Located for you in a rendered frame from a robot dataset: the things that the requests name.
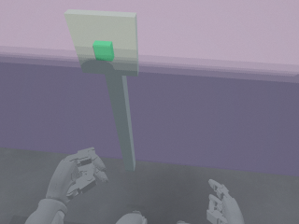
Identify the robot left forearm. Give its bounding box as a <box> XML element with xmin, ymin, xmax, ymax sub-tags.
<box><xmin>24</xmin><ymin>198</ymin><xmax>68</xmax><ymax>224</ymax></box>

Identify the button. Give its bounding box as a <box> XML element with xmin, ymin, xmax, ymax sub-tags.
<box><xmin>93</xmin><ymin>40</ymin><xmax>115</xmax><ymax>62</ymax></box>

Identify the robot right hand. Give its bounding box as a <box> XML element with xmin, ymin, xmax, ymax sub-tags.
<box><xmin>206</xmin><ymin>179</ymin><xmax>245</xmax><ymax>224</ymax></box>

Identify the left robot thigh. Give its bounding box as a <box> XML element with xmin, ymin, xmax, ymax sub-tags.
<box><xmin>116</xmin><ymin>213</ymin><xmax>148</xmax><ymax>224</ymax></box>

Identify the robot left hand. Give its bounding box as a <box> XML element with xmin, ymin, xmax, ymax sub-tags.
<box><xmin>46</xmin><ymin>147</ymin><xmax>108</xmax><ymax>206</ymax></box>

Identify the panel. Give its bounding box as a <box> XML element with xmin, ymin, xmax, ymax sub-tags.
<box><xmin>64</xmin><ymin>9</ymin><xmax>139</xmax><ymax>172</ymax></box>

